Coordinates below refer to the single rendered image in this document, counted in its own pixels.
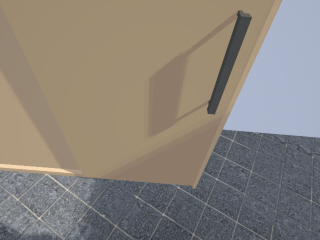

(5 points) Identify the handle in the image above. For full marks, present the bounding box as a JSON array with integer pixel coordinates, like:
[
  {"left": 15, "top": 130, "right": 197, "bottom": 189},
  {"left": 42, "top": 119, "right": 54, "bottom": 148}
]
[{"left": 207, "top": 10, "right": 252, "bottom": 115}]

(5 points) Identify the wardrobe door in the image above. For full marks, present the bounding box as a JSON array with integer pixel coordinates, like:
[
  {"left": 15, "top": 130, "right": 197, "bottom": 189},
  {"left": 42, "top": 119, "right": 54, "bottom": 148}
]
[
  {"left": 0, "top": 0, "right": 274, "bottom": 186},
  {"left": 0, "top": 5, "right": 80, "bottom": 170}
]

